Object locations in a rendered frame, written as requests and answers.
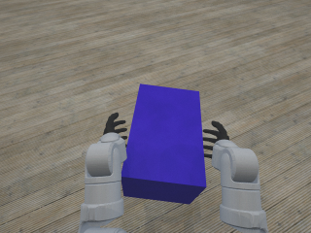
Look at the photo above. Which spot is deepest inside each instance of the carton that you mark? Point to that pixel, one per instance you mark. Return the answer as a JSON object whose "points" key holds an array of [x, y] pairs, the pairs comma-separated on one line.
{"points": [[165, 153]]}

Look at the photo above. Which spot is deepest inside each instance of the robot right forearm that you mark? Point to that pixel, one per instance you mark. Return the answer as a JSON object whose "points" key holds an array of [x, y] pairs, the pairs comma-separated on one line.
{"points": [[241, 202]]}

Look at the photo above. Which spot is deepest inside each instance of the robot left hand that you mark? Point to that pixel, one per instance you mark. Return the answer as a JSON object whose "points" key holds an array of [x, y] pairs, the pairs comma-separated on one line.
{"points": [[111, 124]]}

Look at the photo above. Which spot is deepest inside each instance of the robot left forearm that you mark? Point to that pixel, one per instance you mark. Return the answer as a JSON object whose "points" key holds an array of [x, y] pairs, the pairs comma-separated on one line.
{"points": [[103, 202]]}

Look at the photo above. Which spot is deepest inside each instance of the robot right hand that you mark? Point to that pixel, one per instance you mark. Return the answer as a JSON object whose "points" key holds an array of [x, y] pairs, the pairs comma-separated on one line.
{"points": [[221, 135]]}

